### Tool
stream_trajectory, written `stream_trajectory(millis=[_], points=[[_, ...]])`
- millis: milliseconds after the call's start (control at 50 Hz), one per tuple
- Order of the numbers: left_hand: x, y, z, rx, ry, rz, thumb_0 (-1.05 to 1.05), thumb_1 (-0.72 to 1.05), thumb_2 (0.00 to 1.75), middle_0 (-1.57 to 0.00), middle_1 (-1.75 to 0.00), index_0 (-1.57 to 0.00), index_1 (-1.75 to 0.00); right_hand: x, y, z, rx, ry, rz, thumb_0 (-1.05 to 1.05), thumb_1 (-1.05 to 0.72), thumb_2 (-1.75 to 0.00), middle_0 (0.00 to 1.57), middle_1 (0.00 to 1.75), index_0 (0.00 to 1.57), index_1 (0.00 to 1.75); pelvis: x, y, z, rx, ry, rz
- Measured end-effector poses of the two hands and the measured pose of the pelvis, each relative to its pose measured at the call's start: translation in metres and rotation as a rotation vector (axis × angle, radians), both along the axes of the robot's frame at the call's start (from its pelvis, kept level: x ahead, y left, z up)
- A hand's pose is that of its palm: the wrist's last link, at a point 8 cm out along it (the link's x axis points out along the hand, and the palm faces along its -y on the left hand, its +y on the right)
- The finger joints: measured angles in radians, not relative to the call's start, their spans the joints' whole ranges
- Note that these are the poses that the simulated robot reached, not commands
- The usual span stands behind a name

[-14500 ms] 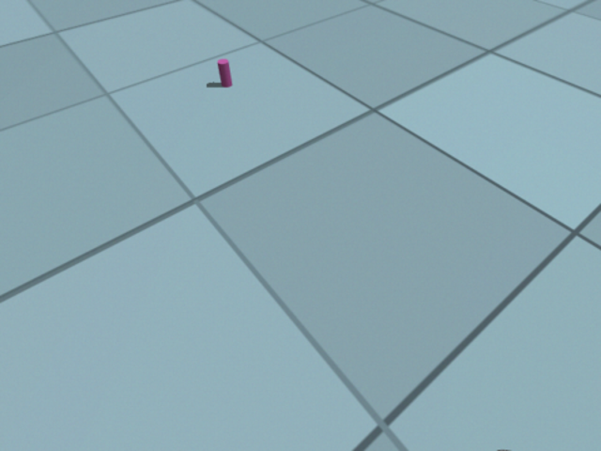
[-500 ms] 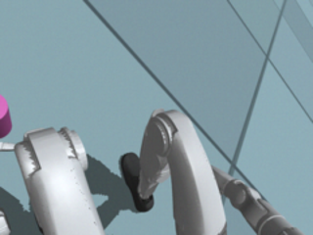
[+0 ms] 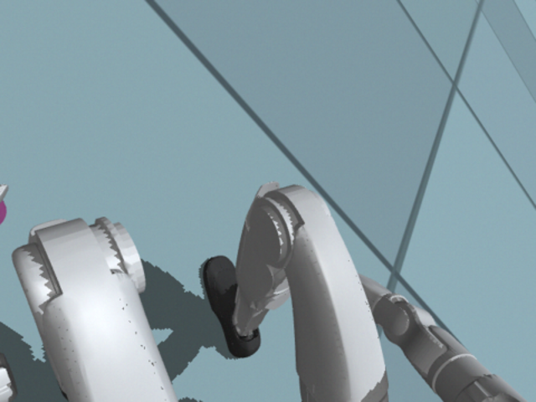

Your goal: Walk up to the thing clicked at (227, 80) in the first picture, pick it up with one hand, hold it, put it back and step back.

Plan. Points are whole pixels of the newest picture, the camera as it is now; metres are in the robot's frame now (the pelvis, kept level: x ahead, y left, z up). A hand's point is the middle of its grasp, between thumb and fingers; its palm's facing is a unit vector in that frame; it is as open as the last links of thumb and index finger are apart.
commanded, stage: close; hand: left
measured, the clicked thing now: out of the picture +0.41 +0.28 -0.19
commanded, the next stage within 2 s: settle in 0.18 s
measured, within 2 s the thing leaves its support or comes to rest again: leaves its support in 0.62 s
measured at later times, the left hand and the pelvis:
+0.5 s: hand out of the picture +0.40 +0.27 -0.17, palm faces +0.33 -0.94 +0.00, open 10.5 cm; pelvis +0.00 +0.00 +0.00, yaw +0 degrees
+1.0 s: hand out of the picture +0.37 +0.31 -0.07, palm faces +0.36 -0.93 -0.07, open 10.5 cm; pelvis +0.01 -0.01 +0.03, yaw +4 degrees
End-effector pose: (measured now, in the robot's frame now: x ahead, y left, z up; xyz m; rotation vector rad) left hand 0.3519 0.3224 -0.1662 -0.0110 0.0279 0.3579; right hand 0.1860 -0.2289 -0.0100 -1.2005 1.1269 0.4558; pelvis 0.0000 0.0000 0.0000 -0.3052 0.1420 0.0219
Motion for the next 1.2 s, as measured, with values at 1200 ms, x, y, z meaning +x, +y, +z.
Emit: stream_trajectory(millis=[1200], points=[[-0.019, 0.022, 0.134, 0.069, 0.006, -0.021, 0.09, -0.43, 1.08, -0.78, -1.10, -0.65, -1.08, 0.027, -0.004, -0.023, 0.282, -0.052, -0.350, 0.00, -0.90, -0.90, 0.20, 0.30, 0.20, 0.30, 0.019, -0.011, 0.042, 0.086, 0.273, 0.072]])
